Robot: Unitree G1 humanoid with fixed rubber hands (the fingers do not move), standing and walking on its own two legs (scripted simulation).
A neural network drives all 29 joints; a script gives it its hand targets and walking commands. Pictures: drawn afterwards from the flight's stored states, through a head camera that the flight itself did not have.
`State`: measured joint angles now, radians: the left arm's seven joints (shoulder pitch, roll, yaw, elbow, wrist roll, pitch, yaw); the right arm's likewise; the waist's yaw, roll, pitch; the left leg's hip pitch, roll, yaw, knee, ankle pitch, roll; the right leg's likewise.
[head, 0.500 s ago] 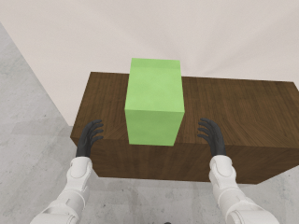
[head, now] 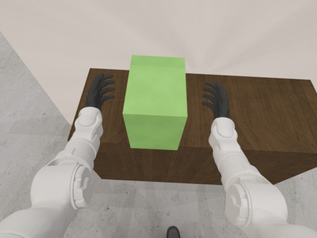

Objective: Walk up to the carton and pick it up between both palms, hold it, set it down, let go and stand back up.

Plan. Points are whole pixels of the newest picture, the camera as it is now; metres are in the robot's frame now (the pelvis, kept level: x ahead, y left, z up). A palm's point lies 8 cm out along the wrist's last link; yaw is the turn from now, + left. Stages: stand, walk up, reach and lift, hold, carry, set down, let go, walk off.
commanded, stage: reach and lift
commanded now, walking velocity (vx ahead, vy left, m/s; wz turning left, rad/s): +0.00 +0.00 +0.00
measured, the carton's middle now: (156, 105) +0.51 +0.00 -0.08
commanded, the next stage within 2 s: none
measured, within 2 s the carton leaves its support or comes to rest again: neither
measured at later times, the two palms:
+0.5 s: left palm (86, 73) +0.49 +0.18 +0.10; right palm (220, 79) +0.47 -0.16 +0.09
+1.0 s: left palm (88, 89) +0.49 +0.20 +0.03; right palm (211, 90) +0.48 -0.15 +0.04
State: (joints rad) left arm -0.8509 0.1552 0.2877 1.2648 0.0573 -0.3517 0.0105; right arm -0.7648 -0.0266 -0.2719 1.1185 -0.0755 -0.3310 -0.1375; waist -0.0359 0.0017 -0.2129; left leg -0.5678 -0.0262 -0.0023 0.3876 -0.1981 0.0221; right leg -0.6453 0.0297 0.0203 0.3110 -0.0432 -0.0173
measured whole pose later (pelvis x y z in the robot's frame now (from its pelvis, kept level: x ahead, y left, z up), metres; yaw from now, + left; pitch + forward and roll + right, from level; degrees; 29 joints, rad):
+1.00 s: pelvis +0.01 +0.02 -0.01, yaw +3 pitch +34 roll +0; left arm -1.05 0.21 0.27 1.33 0.04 -0.32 0.03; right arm -0.99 -0.12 -0.32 1.16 -0.10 -0.26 -0.08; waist -0.06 0.02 -0.29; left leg -0.76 -0.05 -0.01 0.30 -0.12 0.04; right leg -0.79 -0.01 0.00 0.17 0.04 0.01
